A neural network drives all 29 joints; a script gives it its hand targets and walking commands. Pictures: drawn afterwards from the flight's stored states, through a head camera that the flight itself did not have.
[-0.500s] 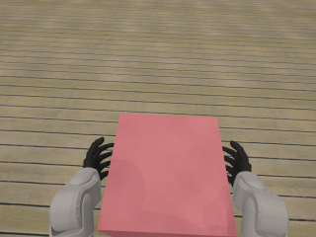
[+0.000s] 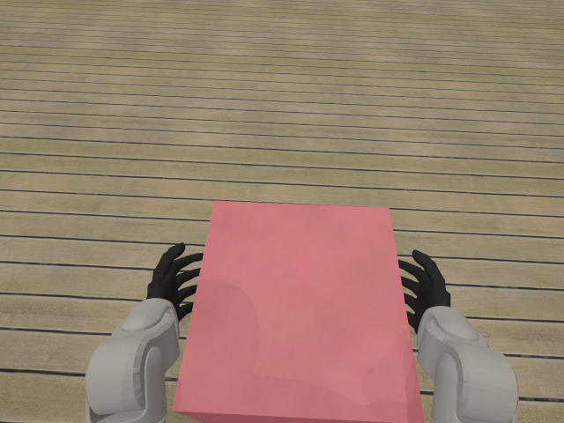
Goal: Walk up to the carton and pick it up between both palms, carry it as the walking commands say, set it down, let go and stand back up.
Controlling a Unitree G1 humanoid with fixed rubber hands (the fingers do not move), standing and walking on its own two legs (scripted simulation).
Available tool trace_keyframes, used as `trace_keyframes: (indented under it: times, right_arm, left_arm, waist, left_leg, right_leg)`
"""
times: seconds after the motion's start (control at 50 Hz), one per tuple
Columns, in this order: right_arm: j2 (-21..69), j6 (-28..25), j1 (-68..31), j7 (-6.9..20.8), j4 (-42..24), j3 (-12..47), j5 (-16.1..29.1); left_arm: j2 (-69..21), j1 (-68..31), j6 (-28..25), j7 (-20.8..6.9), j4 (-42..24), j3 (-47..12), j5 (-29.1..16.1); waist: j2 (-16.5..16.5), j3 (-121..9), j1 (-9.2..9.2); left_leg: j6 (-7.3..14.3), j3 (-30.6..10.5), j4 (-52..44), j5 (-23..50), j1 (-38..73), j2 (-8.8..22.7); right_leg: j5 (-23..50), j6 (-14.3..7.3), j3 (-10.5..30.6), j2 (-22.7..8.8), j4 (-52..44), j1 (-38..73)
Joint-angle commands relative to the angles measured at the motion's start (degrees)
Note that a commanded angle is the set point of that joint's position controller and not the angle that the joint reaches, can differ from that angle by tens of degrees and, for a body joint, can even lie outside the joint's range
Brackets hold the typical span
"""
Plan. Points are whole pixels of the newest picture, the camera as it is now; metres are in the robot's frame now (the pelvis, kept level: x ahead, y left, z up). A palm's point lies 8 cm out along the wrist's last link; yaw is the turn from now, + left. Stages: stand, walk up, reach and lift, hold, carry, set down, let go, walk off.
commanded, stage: carry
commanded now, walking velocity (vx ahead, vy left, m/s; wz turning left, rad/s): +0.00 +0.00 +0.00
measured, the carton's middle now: (295, 323) +0.25 +0.00 +0.02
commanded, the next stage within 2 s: hold in 0.46 s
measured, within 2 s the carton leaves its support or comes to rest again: neither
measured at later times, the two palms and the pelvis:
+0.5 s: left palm (171, 294) +0.25 +0.16 +0.08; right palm (421, 302) +0.25 -0.16 +0.08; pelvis +0.01 +0.00 +0.00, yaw +0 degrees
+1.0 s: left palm (195, 275) +0.32 +0.15 +0.03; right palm (402, 278) +0.32 -0.17 +0.03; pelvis +0.03 -0.01 +0.01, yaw +0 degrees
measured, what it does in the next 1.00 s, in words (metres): stands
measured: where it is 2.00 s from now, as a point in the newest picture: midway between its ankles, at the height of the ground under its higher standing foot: outside the picture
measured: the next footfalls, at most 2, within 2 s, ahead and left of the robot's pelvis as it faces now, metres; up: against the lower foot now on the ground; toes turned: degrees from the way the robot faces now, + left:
none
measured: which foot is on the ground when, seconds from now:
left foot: down 0.00-1.00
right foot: down 0.00-1.00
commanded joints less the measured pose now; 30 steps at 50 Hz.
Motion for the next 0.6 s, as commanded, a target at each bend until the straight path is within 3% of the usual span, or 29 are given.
trace_keyframes:
  times: [0.0,0.44,0.46,0.48,0.5,0.52,0.54,0.56,0.58]
  right_arm:
    - [40.7,-0.2,-21.5,4.8,-6.2,39.3,16.2]
    - [39.7,-0.9,-21.6,4.3,-5.7,38.5,16.2]
    - [19.6,-10.7,-23.4,6.0,14.4,18.4,-3.9]
    - [4.0,-15.6,-25.1,5.6,34.5,7.2,-4.3]
    - [6.7,-21.5,-20.6,5.2,38.9,11.7,-3.2]
    - [13.4,-25.8,-16.4,5.6,30.6,17.0,-1.6]
    - [19.9,-28.3,-20.1,6.1,27.7,20.2,1.1]
    - [25.6,-29.8,-31.1,7.4,24.6,24.9,5.0]
    - [29.9,-30.6,-37.8,8.2,23.1,27.3,6.4]
  left_arm:
    - [-39.8,-22.2,-0.6,-4.4,-5.9,-38.6,-15.9]
    - [-38.5,-22.2,-1.1,-3.9,-5.2,-37.7,-15.5]
    - [-18.4,-21.9,-10.2,-4.1,14.9,-17.6,4.6]
    - [-0.7,-25.4,-15.9,-4.5,35.0,-6.2,4.8]
    - [-4.7,-22.0,-21.3,-4.3,37.2,-13.1,2.6]
    - [-12.5,-18.4,-25.1,-4.9,29.5,-18.1,0.5]
    - [-19.1,-21.8,-27.6,-5.6,26.8,-21.4,-1.6]
    - [-24.8,-31.0,-29.6,-6.2,23.0,-23.7,-3.4]
    - [-30.3,-38.4,-31.1,-7.5,21.9,-26.9,-5.4]
  waist:
    - [0.1,-10.3,-0.05]
    - [0.1,-9.7,0.0]
    - [2.0,17.4,0.32]
    - [1.8,16.5,1.54]
    - [-0.2,11.1,1.0]
    - [-1.5,2.7,-0.05]
    - [-1.8,-4.3,-0.54]
    - [0.2,-10.3,-0.16]
    - [0.9,-12.9,-1.94]
  left_leg:
    - [0.8,-5.9,-6.0,-1.0,3.3,5.3]
    - [0.9,-5.5,-5.7,0.1,4.2,5.5]
    - [0.7,-5.2,-10.0,-14.8,11.1,-7.7]
    - [1.3,-6.4,-10.0,-16.7,9.3,-7.0]
    - [1.1,-8.7,-8.2,-15.1,11.6,-5.9]
    - [1.7,-11.0,-7.0,-9.2,15.2,-4.4]
    - [1.7,-11.3,-6.6,-2.7,16.8,-3.8]
    - [1.6,-9.5,-6.4,-1.8,13.3,-4.7]
    - [0.8,-9.0,-6.1,-2.0,12.5,-5.0]
  right_leg:
    - [-0.3,-1.5,5.7,-4.9,-4.5,6.4]
    - [0.6,-1.6,5.5,-5.1,-3.7,7.0]
    - [-20.0,-4.1,2.3,5.4,-7.8,7.6]
    - [-22.8,-4.7,4.7,4.2,-9.0,7.3]
    - [-19.1,-4.7,6.3,3.9,-7.2,9.1]
    - [-12.3,-4.3,7.8,3.7,-5.4,10.6]
    - [-5.6,-3.8,7.7,4.2,-4.2,14.1]
    - [-2.7,-3.4,6.8,5.1,-2.5,19.7]
    - [-2.1,-3.3,6.0,5.6,-2.1,21.0]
